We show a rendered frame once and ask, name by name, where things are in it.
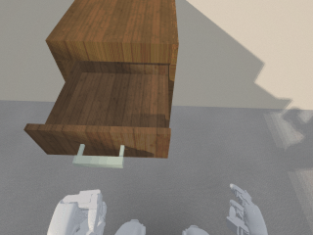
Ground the cabinet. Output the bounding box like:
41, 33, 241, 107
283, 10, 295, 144
45, 0, 179, 125

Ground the drawer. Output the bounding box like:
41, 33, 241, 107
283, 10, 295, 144
24, 60, 171, 159

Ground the robot left thigh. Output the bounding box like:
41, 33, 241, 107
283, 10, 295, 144
114, 221, 146, 235

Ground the right robot hand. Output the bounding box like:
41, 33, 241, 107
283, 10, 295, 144
226, 183, 268, 235

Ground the left robot hand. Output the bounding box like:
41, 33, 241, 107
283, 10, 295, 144
47, 189, 107, 235

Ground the handle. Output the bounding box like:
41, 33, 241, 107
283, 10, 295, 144
72, 144, 125, 168

